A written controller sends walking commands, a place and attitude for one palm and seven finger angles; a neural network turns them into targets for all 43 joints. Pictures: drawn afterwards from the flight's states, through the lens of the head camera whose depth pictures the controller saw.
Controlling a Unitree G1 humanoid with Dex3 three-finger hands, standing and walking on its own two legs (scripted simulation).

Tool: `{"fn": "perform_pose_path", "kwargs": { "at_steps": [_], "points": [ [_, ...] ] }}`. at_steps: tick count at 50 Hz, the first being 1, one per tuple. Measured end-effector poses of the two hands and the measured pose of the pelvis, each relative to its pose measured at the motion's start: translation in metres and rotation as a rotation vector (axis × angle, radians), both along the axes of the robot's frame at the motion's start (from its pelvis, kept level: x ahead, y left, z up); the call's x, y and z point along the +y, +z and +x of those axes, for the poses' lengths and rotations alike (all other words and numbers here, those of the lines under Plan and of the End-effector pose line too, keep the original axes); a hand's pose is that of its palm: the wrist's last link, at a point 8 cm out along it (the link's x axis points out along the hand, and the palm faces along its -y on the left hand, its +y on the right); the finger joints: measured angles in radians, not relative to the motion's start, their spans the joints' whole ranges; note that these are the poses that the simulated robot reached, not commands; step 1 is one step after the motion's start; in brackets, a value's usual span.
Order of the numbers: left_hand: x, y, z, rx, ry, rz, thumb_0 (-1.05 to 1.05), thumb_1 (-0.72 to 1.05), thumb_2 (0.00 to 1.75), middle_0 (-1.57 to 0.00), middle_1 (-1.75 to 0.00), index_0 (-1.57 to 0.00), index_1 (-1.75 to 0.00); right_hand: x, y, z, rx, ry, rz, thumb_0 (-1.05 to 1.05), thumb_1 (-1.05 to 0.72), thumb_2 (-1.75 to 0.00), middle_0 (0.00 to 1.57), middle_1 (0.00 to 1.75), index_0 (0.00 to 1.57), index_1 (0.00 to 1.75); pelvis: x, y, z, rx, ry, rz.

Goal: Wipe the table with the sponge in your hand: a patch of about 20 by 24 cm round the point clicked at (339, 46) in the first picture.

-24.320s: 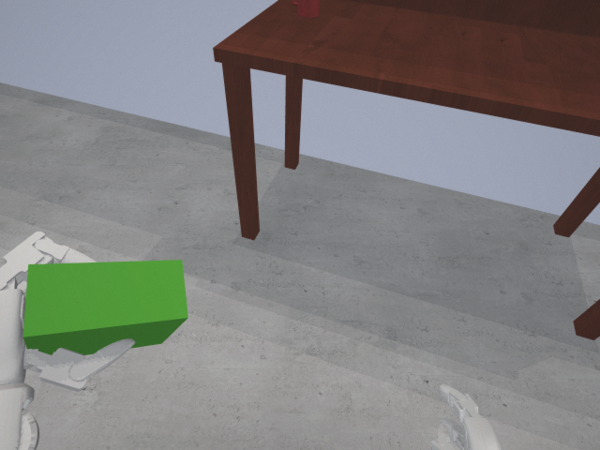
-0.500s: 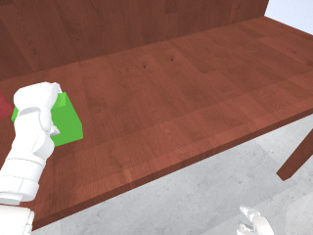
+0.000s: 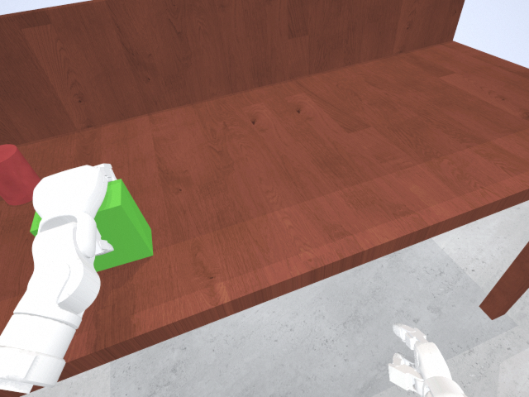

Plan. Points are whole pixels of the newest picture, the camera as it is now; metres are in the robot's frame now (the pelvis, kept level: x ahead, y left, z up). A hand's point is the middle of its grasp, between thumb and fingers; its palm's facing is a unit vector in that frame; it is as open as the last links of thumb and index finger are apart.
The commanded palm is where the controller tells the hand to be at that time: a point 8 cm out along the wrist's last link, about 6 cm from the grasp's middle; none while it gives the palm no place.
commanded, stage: wipe back along the middle lane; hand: left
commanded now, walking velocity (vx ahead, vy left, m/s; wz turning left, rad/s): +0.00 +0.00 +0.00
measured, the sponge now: (105, 238) +0.31 +0.30 +0.10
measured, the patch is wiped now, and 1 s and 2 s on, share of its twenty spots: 0.80 0.80 0.95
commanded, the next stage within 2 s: slide across to the third lane in 0.62 s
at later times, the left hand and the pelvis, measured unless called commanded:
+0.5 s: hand (90, 233) +0.28 +0.28 +0.15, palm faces +0.15 -0.05 -0.99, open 10.2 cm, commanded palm +0.23 +0.26 +0.19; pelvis +0.00 +0.01 +0.00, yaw -1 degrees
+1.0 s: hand (98, 246) +0.25 +0.25 +0.16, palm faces +0.25 -0.13 -0.96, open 10.2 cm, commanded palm +0.22 +0.22 +0.21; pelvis -0.01 +0.00 +0.00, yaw +1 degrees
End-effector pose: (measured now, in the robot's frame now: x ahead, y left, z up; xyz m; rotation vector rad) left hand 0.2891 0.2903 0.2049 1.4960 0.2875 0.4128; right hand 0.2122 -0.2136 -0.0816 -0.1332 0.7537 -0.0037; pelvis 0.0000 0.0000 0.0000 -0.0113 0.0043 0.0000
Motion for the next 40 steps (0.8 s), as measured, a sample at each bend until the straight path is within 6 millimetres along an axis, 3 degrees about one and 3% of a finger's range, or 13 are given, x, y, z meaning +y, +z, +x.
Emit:
{"fn": "perform_pose_path", "kwargs": {
  "at_steps": [18, 40],
  "points": [
    [-0.008, -0.001, -0.025, -0.036, -0.002, -0.018, 0.00, -0.49, 1.05, -0.68, -1.36, -0.70, -1.36, 0.006, 0.007, 0.009, -0.044, 0.018, 0.004, 0.01, -0.90, -0.90, 0.20, 0.30, 0.20, 0.30, 0.003, -0.001, -0.001, -0.012, -0.009, -0.001],
    [-0.030, 0.002, -0.072, -0.160, -0.025, -0.095, 0.01, -0.49, 1.05, -0.67, -1.37, -0.69, -1.37, 0.032, 0.022, 0.034, -0.124, 0.097, 0.053, 0.02, -0.90, -0.90, 0.20, 0.30, 0.20, 0.30, 0.003, -0.003, -0.001, -0.026, -0.009, 0.001]
  ]
}}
